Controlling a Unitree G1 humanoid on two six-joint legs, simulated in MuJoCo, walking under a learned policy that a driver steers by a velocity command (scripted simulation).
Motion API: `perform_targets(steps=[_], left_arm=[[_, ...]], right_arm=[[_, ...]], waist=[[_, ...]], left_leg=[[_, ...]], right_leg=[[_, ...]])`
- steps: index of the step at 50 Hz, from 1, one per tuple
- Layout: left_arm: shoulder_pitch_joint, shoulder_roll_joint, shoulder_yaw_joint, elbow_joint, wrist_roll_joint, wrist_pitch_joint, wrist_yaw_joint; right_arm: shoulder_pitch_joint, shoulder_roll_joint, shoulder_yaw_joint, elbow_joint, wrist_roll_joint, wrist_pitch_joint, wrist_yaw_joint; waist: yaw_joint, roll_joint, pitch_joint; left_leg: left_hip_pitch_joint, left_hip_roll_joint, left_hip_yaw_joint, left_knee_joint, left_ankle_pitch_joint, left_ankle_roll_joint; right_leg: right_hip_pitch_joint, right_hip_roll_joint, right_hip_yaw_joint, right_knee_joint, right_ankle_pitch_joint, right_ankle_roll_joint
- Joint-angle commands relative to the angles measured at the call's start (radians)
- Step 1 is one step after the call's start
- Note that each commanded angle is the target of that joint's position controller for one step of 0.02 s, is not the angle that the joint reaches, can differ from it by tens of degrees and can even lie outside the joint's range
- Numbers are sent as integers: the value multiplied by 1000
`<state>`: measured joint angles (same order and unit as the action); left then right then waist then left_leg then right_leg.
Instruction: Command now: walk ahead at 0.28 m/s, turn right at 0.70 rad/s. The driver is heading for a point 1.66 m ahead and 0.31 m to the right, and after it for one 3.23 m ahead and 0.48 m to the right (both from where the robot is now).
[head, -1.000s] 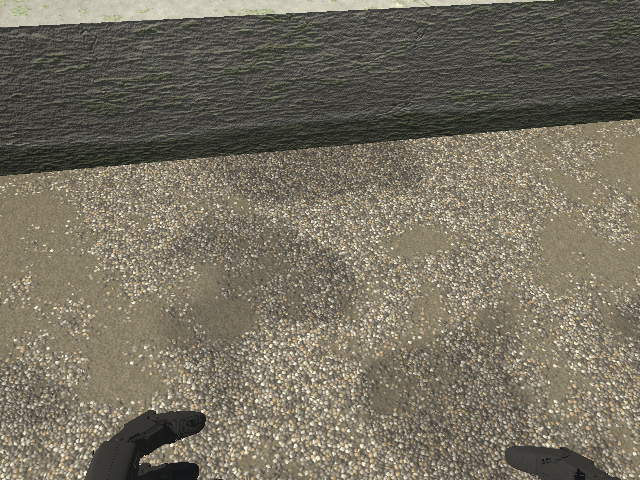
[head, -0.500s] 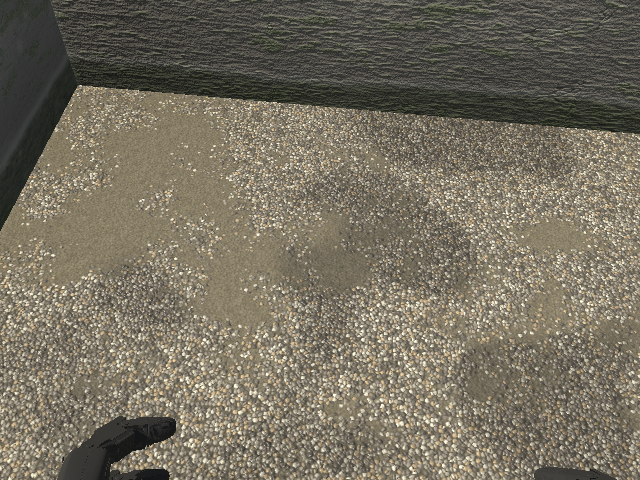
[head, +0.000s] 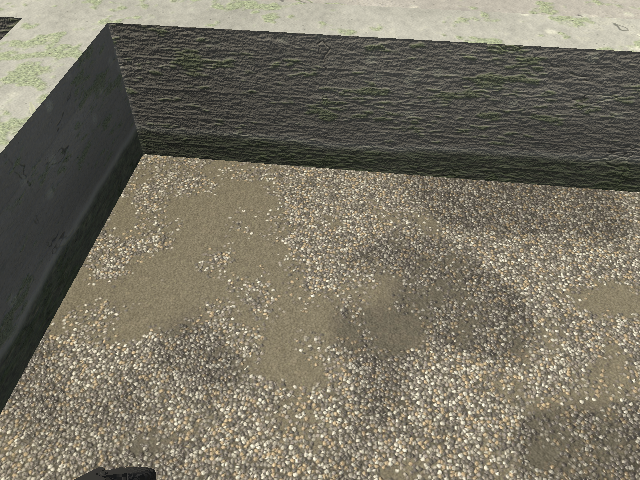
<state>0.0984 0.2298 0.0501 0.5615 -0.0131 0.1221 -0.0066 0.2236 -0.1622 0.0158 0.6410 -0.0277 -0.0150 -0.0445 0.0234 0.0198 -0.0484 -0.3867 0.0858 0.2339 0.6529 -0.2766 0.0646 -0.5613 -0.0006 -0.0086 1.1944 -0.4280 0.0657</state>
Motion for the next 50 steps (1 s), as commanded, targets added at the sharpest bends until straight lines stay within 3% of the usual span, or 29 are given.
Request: perform_targets(steps=[1,3,5,6,7,8,9,10,12,14,17,19,21,22,23,24,25,26,29,31,34,38,40,41,43,44,46,48,50], left_arm=[[-54,36,1,-73,-19,-1,-22],[-30,59,7,-62,-15,-11,-23],[86,51,8,-26,-18,-32,-26],[163,94,20,-6,-1,-54,-19],[189,255,60,-27,-5,-60,-2],[251,281,84,-18,6,-59,17],[198,253,74,-22,20,-58,36],[128,213,60,-36,32,-49,51],[34,148,40,-66,26,-53,55],[34,147,39,-63,26,-66,41],[74,196,54,-52,13,-64,32],[44,214,60,-70,25,-49,33],[-5,224,63,-95,16,-40,28],[5,192,56,-98,-4,-44,24],[71,96,35,-101,-38,-46,22],[74,146,52,-98,-16,-60,35],[71,189,64,-59,11,-72,46],[63,183,61,-29,12,-70,47],[61,111,29,24,0,-19,28],[17,139,32,19,10,1,28],[-88,151,22,-2,25,-1,49],[-76,105,-8,-6,-8,-11,77],[0,89,-17,7,-1,-25,72],[43,94,-14,21,14,-34,71],[76,227,24,25,55,-67,53],[57,208,18,2,54,-87,55],[7,125,-7,-6,45,-116,66],[-54,106,-9,-9,40,-132,56],[-6,97,-7,3,37,-126,48]], right_arm=[[-34,-180,-71,-57,-8,-11,2],[-14,-191,-82,-43,4,7,7],[-28,-205,-96,-28,16,32,9],[-32,-171,-102,-27,19,51,15],[-157,-129,-80,-140,27,54,18],[-282,-149,-73,-186,13,45,23],[-292,-149,-72,-192,24,40,23],[-277,-161,-72,-174,13,33,18],[-210,-182,-80,-139,4,38,21],[-164,-164,-71,-119,1,60,27],[-192,-147,-49,-121,-4,73,52],[-162,-138,-39,-116,16,71,57],[-52,-135,-37,-91,28,58,47],[1,-146,-40,-78,21,45,31],[21,-217,-50,-104,7,33,22],[89,-261,-65,-92,5,26,24],[103,-211,-51,-79,11,18,26],[55,-158,-31,-88,15,14,31],[-74,-59,19,-97,32,-3,49],[-100,-124,-8,-105,35,-6,65],[5,-233,-64,-89,43,10,72],[24,-235,-94,-84,16,69,80],[-29,-241,-105,-95,20,93,81],[-41,-233,-107,-101,32,98,75],[-126,-170,-95,-158,74,87,77],[-96,-212,-109,-138,44,86,71],[-40,-244,-132,-95,30,92,69],[14,-244,-132,-74,29,116,65],[-28,-224,-121,-80,39,136,78]], waist=[[-19,121,-11],[-43,129,-19],[14,67,-26],[31,-116,28],[67,-365,79],[127,-278,20],[81,-238,10],[35,-173,3],[-33,-101,-14],[-57,-83,-42],[-34,-91,-2],[-27,-174,7],[-71,-166,7],[-77,-99,-17],[-54,167,-111],[-87,296,-95],[-70,186,-67],[-35,110,-51],[36,112,-68],[55,135,-46],[-11,107,-21],[-43,161,-41],[-19,153,-49],[-16,110,-65],[28,-266,-24],[19,-263,-31],[-61,-115,-53],[-121,-125,-62],[-83,-154,-78]], left_leg=[[19,225,-160,-264,-75,54],[36,236,-153,-234,-126,43],[1,209,-88,-122,-156,-22],[-147,121,1,134,-183,-86],[-480,-70,-24,335,-421,-148],[-544,-71,-213,482,-431,-136],[-588,-71,-276,565,-322,-143],[-584,-64,-284,593,-196,-148],[-457,-80,-277,575,-58,-162],[-300,-103,-263,489,-22,-159],[-145,-165,-247,268,-56,-109],[-32,-188,-268,127,-112,-88],[140,-171,-300,-105,-19,-67],[302,-105,-323,-215,47,-51],[485,172,-590,-264,53,4],[415,276,-826,-287,338,77],[367,261,-824,-262,444,105],[286,211,-739,-251,416,118],[118,75,-565,-286,309,91],[81,30,-564,-306,296,100],[142,19,-619,-303,293,125],[210,1,-698,-300,252,121],[140,-19,-706,-306,156,96],[19,-40,-686,-293,53,62],[-285,-237,-381,81,-200,-16],[-290,-234,-314,361,-315,-38],[-252,-192,-333,630,-248,-77],[-206,-157,-308,575,-154,-101],[-213,-146,-274,540,-141,-125]], right_leg=[[120,-7,-56,-229,-153,-39],[175,4,-100,-337,-155,-75],[331,15,-103,-616,33,-112],[408,-62,114,-757,140,-142],[428,-271,599,-788,521,-273],[479,-307,672,-819,473,-384],[481,-293,640,-830,283,-400],[433,-255,565,-823,147,-369],[326,-153,429,-776,295,-314],[240,-94,358,-747,418,-292],[169,-52,381,-756,258,-262],[157,-44,453,-763,223,-245],[121,-39,527,-733,133,-198],[36,-6,496,-648,-44,-151],[-103,109,292,-314,-282,-82],[-210,185,193,-192,-338,-62],[-200,156,237,-86,-265,-46],[-153,152,242,-30,-193,-31],[26,125,250,-74,-63,21],[57,84,131,-125,-12,24],[31,55,79,-315,-7,-1],[127,84,49,-584,1,-22],[281,80,29,-755,125,-49],[442,36,39,-778,177,-68],[501,-253,310,-863,289,-207],[448,-362,376,-857,583,-296],[387,-322,249,-829,850,-330],[379,-240,103,-791,854,-278],[431,-212,62,-753,760,-259]])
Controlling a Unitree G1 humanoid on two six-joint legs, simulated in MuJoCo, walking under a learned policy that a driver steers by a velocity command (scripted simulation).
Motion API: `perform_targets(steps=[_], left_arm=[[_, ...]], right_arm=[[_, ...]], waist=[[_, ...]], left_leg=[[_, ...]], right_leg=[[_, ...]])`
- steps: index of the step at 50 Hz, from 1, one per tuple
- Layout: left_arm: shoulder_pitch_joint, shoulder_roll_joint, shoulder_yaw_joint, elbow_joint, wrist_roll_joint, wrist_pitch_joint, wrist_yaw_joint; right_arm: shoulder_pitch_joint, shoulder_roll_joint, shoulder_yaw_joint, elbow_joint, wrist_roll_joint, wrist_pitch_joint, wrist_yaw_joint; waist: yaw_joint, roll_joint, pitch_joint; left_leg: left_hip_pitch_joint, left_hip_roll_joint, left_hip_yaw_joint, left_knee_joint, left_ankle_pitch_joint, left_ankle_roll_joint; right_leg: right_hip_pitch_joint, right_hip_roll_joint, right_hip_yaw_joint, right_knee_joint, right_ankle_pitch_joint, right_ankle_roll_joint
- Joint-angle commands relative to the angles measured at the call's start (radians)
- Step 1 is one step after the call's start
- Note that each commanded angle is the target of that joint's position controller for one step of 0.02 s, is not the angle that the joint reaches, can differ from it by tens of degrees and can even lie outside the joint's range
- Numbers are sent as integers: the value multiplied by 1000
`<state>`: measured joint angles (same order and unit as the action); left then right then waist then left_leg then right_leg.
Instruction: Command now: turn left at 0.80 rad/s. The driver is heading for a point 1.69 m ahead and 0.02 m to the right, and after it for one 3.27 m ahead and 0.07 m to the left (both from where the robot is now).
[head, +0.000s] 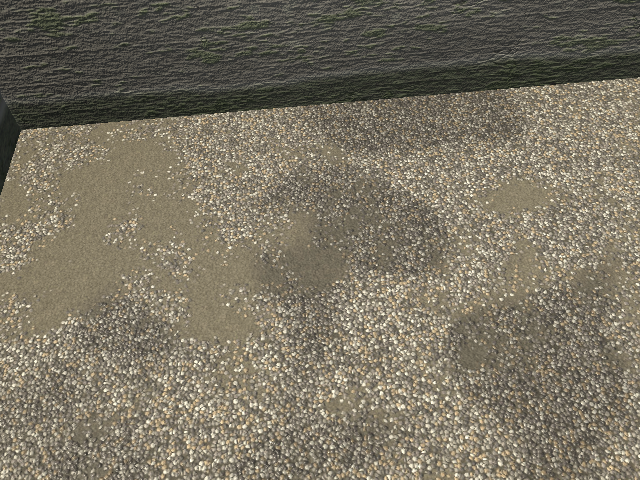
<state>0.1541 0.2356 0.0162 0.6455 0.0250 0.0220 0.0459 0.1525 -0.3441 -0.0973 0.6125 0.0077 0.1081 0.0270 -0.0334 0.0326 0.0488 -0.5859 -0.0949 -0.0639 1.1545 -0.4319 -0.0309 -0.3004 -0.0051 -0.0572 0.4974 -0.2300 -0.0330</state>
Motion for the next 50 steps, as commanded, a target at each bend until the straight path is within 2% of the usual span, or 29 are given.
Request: perform_targets(steps=[1,3,5,8,9,10,11,12,13,16,18,20,21,25,26,27,28,29,31,32,35,38,41,42,43,44,45,49,50], left_arm=[[-46,88,28,-78,-3,-23,-9],[-8,114,37,-68,9,-14,-14],[38,165,59,-64,16,-13,-18],[-5,179,68,-80,4,-14,-17],[-55,176,70,-91,-4,-8,-17],[-67,132,64,-96,-9,1,-14],[-182,38,25,-192,-21,7,-13],[-264,84,27,-239,10,0,-15],[-252,94,28,-236,-3,-5,-22],[-119,75,19,-168,1,-8,-32],[-63,67,13,-137,-6,11,-39],[-99,77,10,-140,-22,19,-53],[-115,99,13,-144,-10,20,-58],[-12,73,6,-97,-3,20,-67],[103,48,2,-58,5,18,-58],[236,80,11,-32,7,12,-53],[186,182,36,-32,-13,13,-57],[100,182,43,-78,-30,8,-50],[-53,123,22,-132,-23,-2,-38],[-110,98,10,-157,-19,-3,-30],[-133,100,6,-164,12,-3,-36],[-116,161,40,-164,-8,32,-34],[-130,161,50,-163,-27,62,-31],[-149,118,40,-203,-49,64,-38],[-183,138,52,-220,-70,48,-36],[-199,202,77,-200,-38,32,-34],[-193,201,81,-181,-32,26,-37],[-100,158,69,-121,-37,69,-54],[-81,156,68,-115,-39,86,-42]], right_arm=[[33,-40,-3,-48,-2,16,4],[-41,-27,9,-83,6,19,9],[-67,-35,16,-102,1,22,10],[-118,-36,23,-143,5,16,19],[-34,-23,27,-111,13,2,18],[131,-30,21,-45,5,-14,9],[176,-133,3,-52,14,-19,-3],[190,-160,-16,-70,12,-21,-22],[116,-107,5,-87,-8,-22,-47],[-51,25,67,-120,-27,-50,-60],[-74,17,69,-121,-28,-81,-40],[-18,-24,58,-105,-21,-98,-36],[-50,-27,59,-113,-19,-104,-36],[-24,-12,60,-95,-22,-120,-50],[-56,-5,63,-97,-26,-110,-64],[-76,-11,56,-118,-32,-99,-77],[-108,39,60,-186,-39,-88,-72],[-131,34,67,-185,-68,-89,-81],[-138,18,67,-175,-59,-98,-76],[-160,53,81,-192,-47,-91,-76],[-90,79,98,-165,-71,-50,-88],[-111,45,94,-144,-38,-63,-75],[-45,105,114,-118,-40,-73,-52],[-18,39,97,-116,-55,-76,-54],[32,-27,74,-111,-60,-79,-52],[57,-39,68,-108,-51,-85,-57],[36,-18,76,-111,-46,-87,-63],[-73,27,89,-115,-30,-107,-69],[-79,36,87,-113,-34,-106,-61]], waist=[[-8,-167,-172],[25,-172,-132],[59,-201,-155],[54,-185,-114],[-2,-136,-124],[-59,0,-142],[-105,311,-53],[-145,274,-99],[-102,237,-80],[24,135,-101],[42,122,-111],[2,107,-89],[19,68,-31],[39,43,-98],[108,0,-139],[163,-128,-184],[120,-359,-221],[106,-259,-194],[39,-119,-149],[13,-113,-140],[1,-131,-240],[46,-103,-277],[19,-45,-196],[8,145,-207],[-53,313,-167],[-54,193,-100],[-23,102,-91],[83,62,-117],[101,50,-116]], left_leg=[[9,49,39,-6,17,-24],[60,70,55,-160,-21,3],[148,73,106,-260,-86,43],[233,79,148,-447,-35,78],[371,67,167,-581,71,91],[577,62,75,-653,35,119],[618,284,-365,-650,221,225],[603,354,-525,-750,227,306],[555,366,-492,-768,183,318],[354,258,-260,-701,255,218],[249,221,-144,-697,315,173],[244,257,-126,-707,318,163],[167,243,-51,-702,414,147],[281,279,-19,-559,742,143],[280,233,35,-400,871,105],[107,123,103,-52,680,62],[-224,-67,74,153,-58,7],[-241,-24,-44,200,-76,-25],[-149,31,-33,145,-8,-59],[-55,39,-15,83,-2,-75],[117,29,24,-154,2,-78],[211,14,16,-319,53,-41],[510,55,5,-571,111,49],[628,205,-155,-634,87,120],[614,372,-383,-793,63,192],[545,419,-448,-811,196,231],[476,421,-396,-811,310,253],[344,333,-109,-822,515,242],[341,319,-47,-808,511,223]], right_leg=[[155,-213,96,-57,484,-153],[120,-246,97,-66,315,-154],[80,-267,99,-116,-95,-132],[1,-287,82,-116,-288,-66],[-67,-251,9,-31,-258,-30],[-226,-162,-111,219,-208,31],[-592,15,-176,553,-344,104],[-705,18,28,617,-337,113],[-702,-6,70,689,-264,129],[-504,-10,55,669,-88,135],[-329,19,59,586,-18,110],[-272,56,92,526,-28,69],[-197,60,67,402,5,49],[4,63,-16,244,-62,-38],[155,80,10,129,24,-72],[320,-2,199,198,354,-142],[404,-153,595,110,464,-281],[258,-204,667,76,440,-315],[23,-172,560,52,424,-259],[-84,-124,493,51,516,-224],[-68,-25,427,61,658,-164],[1,-19,519,9,362,-146],[-235,12,555,-5,-161,-81],[-414,101,413,113,-420,-24],[-491,172,233,343,-445,7],[-513,150,205,486,-393,31],[-475,124,191,584,-336,54],[-332,53,138,783,-183,112],[-321,30,131,724,-157,114]])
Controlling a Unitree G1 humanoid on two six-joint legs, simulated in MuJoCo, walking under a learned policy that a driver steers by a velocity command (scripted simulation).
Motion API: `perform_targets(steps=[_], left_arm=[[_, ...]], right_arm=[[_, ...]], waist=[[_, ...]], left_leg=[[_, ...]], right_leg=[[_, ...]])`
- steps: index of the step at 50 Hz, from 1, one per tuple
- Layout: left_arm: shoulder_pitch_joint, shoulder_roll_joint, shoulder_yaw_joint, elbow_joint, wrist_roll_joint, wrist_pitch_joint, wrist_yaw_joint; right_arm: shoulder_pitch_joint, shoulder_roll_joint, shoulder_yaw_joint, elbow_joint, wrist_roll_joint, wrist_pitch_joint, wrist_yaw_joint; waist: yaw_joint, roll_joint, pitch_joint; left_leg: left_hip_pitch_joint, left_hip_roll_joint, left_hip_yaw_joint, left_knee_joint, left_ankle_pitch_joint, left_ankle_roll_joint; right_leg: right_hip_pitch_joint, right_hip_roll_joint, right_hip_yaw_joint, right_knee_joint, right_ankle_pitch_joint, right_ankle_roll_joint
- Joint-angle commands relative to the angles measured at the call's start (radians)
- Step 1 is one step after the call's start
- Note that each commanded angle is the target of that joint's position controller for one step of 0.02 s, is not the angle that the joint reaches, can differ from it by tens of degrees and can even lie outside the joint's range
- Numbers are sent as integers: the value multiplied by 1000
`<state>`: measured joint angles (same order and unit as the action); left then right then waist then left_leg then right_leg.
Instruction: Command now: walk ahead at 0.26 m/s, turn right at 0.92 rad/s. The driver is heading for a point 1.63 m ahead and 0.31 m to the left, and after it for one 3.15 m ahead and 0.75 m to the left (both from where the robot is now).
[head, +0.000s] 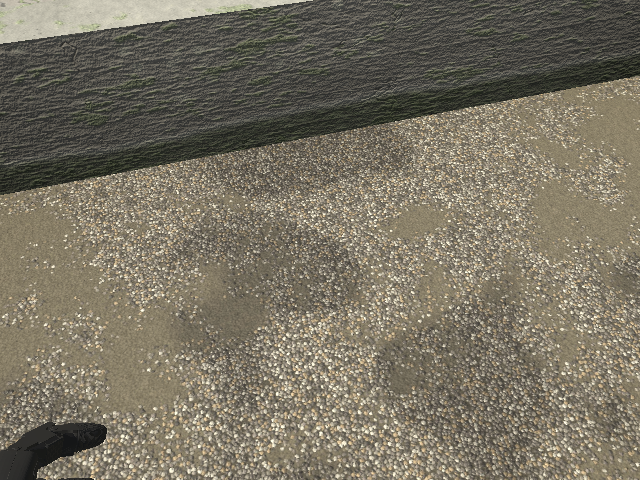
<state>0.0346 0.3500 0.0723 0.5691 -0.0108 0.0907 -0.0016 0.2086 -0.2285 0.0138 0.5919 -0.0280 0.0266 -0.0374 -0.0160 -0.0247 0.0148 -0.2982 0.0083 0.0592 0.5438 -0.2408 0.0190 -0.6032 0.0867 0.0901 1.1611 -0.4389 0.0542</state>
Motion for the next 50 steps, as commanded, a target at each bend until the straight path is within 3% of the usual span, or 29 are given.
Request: perform_targets(steps=[1,5,8,9,10,11,12,13,14,16,18,22,24,25,26,27,28,29,32,34,36,38,39,40,41,42,43,47,50], left_arm=[[31,25,0,-37,-4,27,8],[-119,-51,-54,-106,-2,16,-15],[7,-93,-77,-72,29,0,-11],[86,-78,-83,-74,46,-15,-9],[109,119,-23,-56,27,-27,-8],[127,136,-9,-67,23,-41,3],[123,114,-19,-62,32,-55,24],[90,90,-27,-64,42,-70,36],[51,59,-34,-63,38,-87,43],[19,-9,-50,-66,40,-119,34],[6,-55,-63,-62,38,-135,25],[69,-7,-40,-27,38,-131,40],[69,-2,-31,-20,33,-119,47],[92,-19,-33,-30,39,-106,54],[23,-31,-39,-99,40,-89,57],[-112,-22,-37,-161,39,-88,64],[-108,-18,-37,-153,54,-89,63],[-47,-24,-38,-128,53,-94,57],[-11,-91,-65,-138,56,-74,57],[19,-96,-73,-119,62,-55,48],[29,-80,-74,-112,51,-69,40],[76,-115,-86,-97,41,-88,26],[96,-70,-76,-90,60,-91,23],[85,26,-38,-93,67,-89,22],[100,52,-31,-101,67,-88,27],[84,41,-37,-105,65,-92,33],[47,7,-51,-102,60,-98,35],[-121,-49,-81,-125,11,-124,5],[-99,-50,-78,-121,-16,-103,-17]], right_arm=[[-132,-77,-24,-93,-1,-24,12],[-89,-115,-34,-89,-4,-36,62],[-116,-103,-28,-87,30,-8,64],[-132,-50,-17,-95,40,0,63],[-154,-35,-3,-151,35,-6,66],[-249,-110,-31,-165,30,-12,60],[-291,-116,-47,-179,44,-15,49],[-248,-106,-50,-161,44,-15,42],[-185,-96,-51,-141,33,-13,43],[-96,-90,-59,-85,21,-1,37],[-114,-79,-57,-85,20,20,43],[-167,-53,-37,-108,11,35,58],[-86,-28,-30,-81,8,31,62],[-11,-48,-35,-59,3,25,62],[20,-166,-69,-56,25,28,62],[39,-240,-99,-66,38,36,61],[-24,-201,-88,-92,25,34,47],[-114,-158,-71,-120,18,29,38],[-296,-79,-31,-168,3,23,37],[-302,-109,-33,-160,11,23,43],[-315,-112,-41,-167,20,34,45],[-307,-130,-54,-154,49,35,34],[-260,-88,-50,-159,60,37,31],[-254,-59,-44,-181,84,21,34],[-349,-114,-65,-195,62,6,36],[-409,-138,-77,-205,48,-4,40],[-417,-119,-69,-209,42,-7,46],[-270,-28,-30,-153,37,7,89],[-260,-19,-13,-150,21,18,94]], waist=[[76,99,-88],[-14,137,-104],[30,86,-110],[58,-50,-118],[106,-381,-123],[156,-284,-52],[144,-211,0],[95,-154,-7],[43,-123,-39],[0,-86,-96],[-9,-72,-100],[28,-98,-102],[-24,-42,-155],[-40,51,-192],[-78,271,-207],[-147,348,-232],[-94,206,-141],[-42,143,-137],[40,135,-132],[28,183,-203],[24,107,-207],[50,72,-183],[37,-128,-181],[81,-385,-212],[131,-325,-121],[119,-200,-79],[94,-126,-64],[-22,-87,-130],[-24,-31,-107]], left_leg=[[46,197,-120,-189,214,139],[-56,216,-139,-179,-208,107],[-198,158,-127,-88,-319,59],[-317,68,-51,177,-258,21],[-408,-47,24,288,-264,-26],[-437,-53,-94,443,-245,-39],[-496,-69,-166,536,-201,-47],[-501,-69,-198,597,-156,-51],[-466,-58,-191,626,-112,-49],[-355,-49,-163,661,-42,-42],[-284,-22,-127,543,-21,-36],[-89,-25,-19,270,-112,13],[78,-48,6,112,-16,60],[206,-44,-72,140,174,89],[354,55,-342,138,441,201],[371,174,-655,-19,338,295],[241,216,-620,5,449,311],[137,188,-561,27,473,282],[-142,31,-399,24,464,151],[-120,13,-450,7,453,149],[-102,12,-484,7,342,146],[-265,-7,-477,31,134,112],[-411,-98,-376,170,15,59],[-543,-149,-264,303,-176,39],[-598,-127,-249,415,-201,20],[-583,-99,-242,470,-158,6],[-512,-73,-240,467,-125,-8],[45,-63,-81,306,-1,-34],[132,-42,-64,102,39,-34]], right_leg=[[14,-80,-23,-25,88,22],[176,-67,-82,-372,20,-27],[472,-40,-148,-580,119,-78],[557,-170,41,-587,181,-118],[457,-318,251,-780,-66,-182],[365,-384,354,-869,-210,-214],[337,-401,362,-876,-158,-218],[330,-404,318,-843,-50,-216],[324,-392,249,-815,30,-210],[286,-358,118,-764,211,-195],[277,-334,16,-720,333,-167],[321,-337,-76,-643,610,-158],[322,-312,-134,-499,659,-118],[232,-241,-191,-303,635,-76],[-64,-95,-212,-101,369,-7],[-267,0,-105,19,-92,19],[-290,-40,-21,74,-86,52],[-229,-53,-30,75,-55,61],[65,-60,-73,-133,48,62],[189,-28,-89,-165,91,50],[254,-50,-58,-307,126,32],[518,-89,-57,-478,251,-26],[657,-193,9,-469,432,-79],[694,-338,256,-628,150,-148],[590,-422,394,-741,21,-188],[505,-445,411,-766,-26,-201],[416,-440,377,-775,-5,-196],[77,-278,67,-784,-26,-103],[146,-203,-11,-667,177,-93]])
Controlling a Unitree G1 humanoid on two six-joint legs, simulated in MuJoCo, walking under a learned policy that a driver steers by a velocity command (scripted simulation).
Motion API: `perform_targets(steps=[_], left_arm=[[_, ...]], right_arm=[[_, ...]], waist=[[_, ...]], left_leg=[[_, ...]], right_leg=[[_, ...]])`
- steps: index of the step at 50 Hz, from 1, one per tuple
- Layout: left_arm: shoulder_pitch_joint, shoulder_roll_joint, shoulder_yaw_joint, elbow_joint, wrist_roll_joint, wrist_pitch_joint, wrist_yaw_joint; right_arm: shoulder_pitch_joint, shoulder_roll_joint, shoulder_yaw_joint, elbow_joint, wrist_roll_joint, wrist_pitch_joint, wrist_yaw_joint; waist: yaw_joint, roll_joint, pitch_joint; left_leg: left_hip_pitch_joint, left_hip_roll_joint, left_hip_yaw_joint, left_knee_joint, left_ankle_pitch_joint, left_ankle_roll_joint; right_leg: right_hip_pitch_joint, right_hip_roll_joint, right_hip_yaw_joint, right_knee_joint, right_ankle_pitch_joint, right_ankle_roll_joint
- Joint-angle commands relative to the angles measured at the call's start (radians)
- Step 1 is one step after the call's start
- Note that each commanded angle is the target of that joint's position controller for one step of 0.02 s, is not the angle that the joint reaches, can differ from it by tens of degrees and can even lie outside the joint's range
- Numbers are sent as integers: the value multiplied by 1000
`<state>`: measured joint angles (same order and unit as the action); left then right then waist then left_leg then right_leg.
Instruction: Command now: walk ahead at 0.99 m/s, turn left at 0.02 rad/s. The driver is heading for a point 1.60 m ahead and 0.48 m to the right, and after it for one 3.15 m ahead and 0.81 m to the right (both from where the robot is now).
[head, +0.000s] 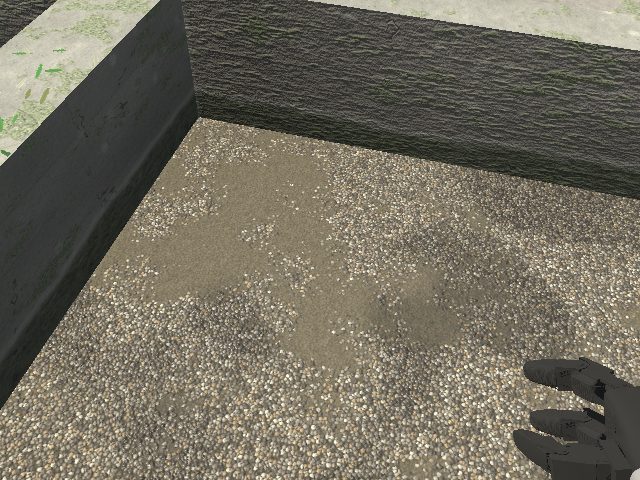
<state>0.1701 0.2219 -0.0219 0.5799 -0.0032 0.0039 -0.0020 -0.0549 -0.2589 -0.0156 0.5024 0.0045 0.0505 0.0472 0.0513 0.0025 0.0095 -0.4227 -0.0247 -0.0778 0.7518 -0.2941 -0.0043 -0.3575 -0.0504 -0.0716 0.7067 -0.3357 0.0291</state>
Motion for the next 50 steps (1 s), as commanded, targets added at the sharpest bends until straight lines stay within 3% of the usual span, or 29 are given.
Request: perform_targets(steps=[1,2,3,5,7,8,12,14,19,20,22,23,25,28,30,33,35,37,38,39,40,41,43,44,45,46,47,48,50], left_arm=[[-168,24,10,-113,-15,-3,-3],[-163,12,1,-132,-19,-3,-8],[-217,37,13,-135,-21,-1,-7],[-194,56,25,-109,-25,0,-14],[-142,24,16,-75,-15,-3,-23],[-148,29,20,-65,-7,-3,-26],[-189,39,27,-64,-19,10,-32],[-207,31,26,-65,-17,17,-21],[-213,56,41,-77,-29,37,-22],[-189,55,38,-73,-24,40,-19],[-194,63,41,-77,-36,37,-10],[-203,94,53,-75,-57,28,-6],[-234,78,50,-95,-54,25,-4],[-223,74,51,-93,-45,27,-8],[-187,76,54,-83,-47,28,-13],[-149,109,66,-82,-63,36,-31],[-203,118,66,-112,-59,42,-31],[-314,111,69,-165,-49,47,-23],[-325,83,65,-178,-48,44,-18],[-307,47,58,-171,-50,38,-10],[-309,55,58,-167,-32,31,-7],[-320,65,59,-171,-10,27,-15],[-196,39,47,-135,0,19,-41],[-65,25,41,-76,-9,18,-48],[-7,96,51,-72,-36,26,-48],[4,160,56,-79,-44,40,-27],[-41,148,52,-117,-13,37,2],[-70,115,41,-127,10,39,32],[-146,57,22,-150,18,18,66]], right_arm=[[12,18,31,-62,-38,-2,-8],[-24,-85,0,-87,-10,-10,-6],[-32,-119,-6,-101,3,-11,-6],[-74,-122,-4,-114,-8,-19,-21],[-110,-89,4,-125,-3,-32,-36],[-93,-67,12,-129,-3,-38,-39],[-75,-56,9,-130,-11,-44,-40],[-40,-36,8,-115,-21,-41,-52],[-11,-39,-10,-99,-17,-43,-64],[18,-36,-10,-89,-29,-44,-62],[1,17,3,-101,-42,-36,-55],[23,-14,-11,-99,-26,-35,-51],[40,-59,-28,-78,-25,-31,-51],[62,-66,-38,-56,-27,-29,-59],[60,-55,-38,-48,-24,-26,-60],[56,-41,-41,-57,-17,-15,-41],[100,-26,-39,-61,-22,-11,-29],[225,-46,-45,-23,-44,-21,-31],[272,-75,-57,4,-56,-25,-34],[235,-93,-71,13,-55,-24,-40],[168,-87,-69,8,-56,-31,-55],[135,-71,-58,2,-53,-43,-66],[64,-43,-44,-7,-25,-65,-70],[54,6,-28,-16,-16,-58,-67],[-22,11,-18,-73,-8,-31,-58],[-94,-6,-30,-114,-5,-3,-52],[-39,14,-39,-103,-1,-6,-71],[46,10,-41,-65,4,-19,-76],[102,21,-37,-33,9,-31,-86]], waist=[[-52,74,-129],[-83,260,-142],[-117,285,-90],[-85,241,-71],[-43,177,-100],[-53,120,-106],[-51,50,-87],[-56,34,-79],[-47,9,-71],[-49,17,-65],[-43,-16,-102],[-77,0,-108],[-73,57,-84],[-61,45,-75],[-40,6,-76],[-18,-152,-64],[-51,-177,-60],[-123,-122,-69],[-133,-34,-88],[-114,147,-123],[-112,247,-128],[-104,211,-125],[-16,77,-149],[26,-67,-159],[103,-341,-68],[113,-438,-7],[78,-279,-103],[30,-180,-196],[-26,-56,-230]], left_leg=[[336,48,18,-95,279,4],[212,121,-100,-233,73,36],[108,164,-197,-369,-141,50],[70,190,-192,-403,-194,51],[50,162,-111,-373,-183,22],[59,142,-74,-361,-151,3],[132,118,36,-314,-92,-36],[180,109,82,-287,-29,-46],[239,103,160,-226,10,-47],[226,102,183,-214,45,-47],[291,94,206,-162,109,-42],[336,112,183,-191,16,-34],[359,181,157,-228,-51,-11],[358,222,180,-233,-90,5],[344,197,233,-189,-83,-4],[334,99,303,-34,-130,-32],[357,47,296,0,-156,-30],[501,92,241,-50,-138,8],[606,175,196,-111,-147,38],[630,316,111,-176,-93,66],[517,440,55,-223,-40,96],[396,445,73,-247,-59,93],[139,355,189,-220,-246,23],[42,214,291,-48,-265,-19],[-89,54,332,201,-360,-53],[-358,-19,170,406,-453,-68],[-413,-11,15,568,-322,-88],[-395,-18,-40,655,-205,-95],[-361,-48,-151,702,-50,-85]], right_leg=[[-116,-5,103,-102,112,-52],[-103,46,26,-53,1,-18],[-90,69,20,1,-33,-14],[-41,69,47,20,18,-32],[89,64,34,-50,104,-50],[125,73,31,-63,119,-60],[71,77,86,-104,118,-74],[51,78,114,-111,143,-81],[-12,92,166,-99,166,-95],[-13,88,175,-73,247,-98],[-66,100,201,-79,309,-92],[-128,98,212,-87,196,-97],[-199,101,187,-63,151,-97],[-223,100,162,-34,168,-108],[-202,105,171,-52,192,-124],[-269,132,287,-123,203,-148],[-340,156,375,-182,157,-132],[-492,185,341,-178,102,-78],[-571,202,271,-114,134,-46],[-569,186,198,68,154,-54],[-505,100,178,191,44,-78],[-391,61,155,198,48,-78],[-55,42,124,82,105,-96],[82,93,146,-21,59,-112],[3,78,365,-255,-41,-109],[123,-2,629,-331,-23,-131],[189,-81,657,-264,66,-168],[200,-107,635,-226,78,-161],[143,-126,583,-216,25,-61]])
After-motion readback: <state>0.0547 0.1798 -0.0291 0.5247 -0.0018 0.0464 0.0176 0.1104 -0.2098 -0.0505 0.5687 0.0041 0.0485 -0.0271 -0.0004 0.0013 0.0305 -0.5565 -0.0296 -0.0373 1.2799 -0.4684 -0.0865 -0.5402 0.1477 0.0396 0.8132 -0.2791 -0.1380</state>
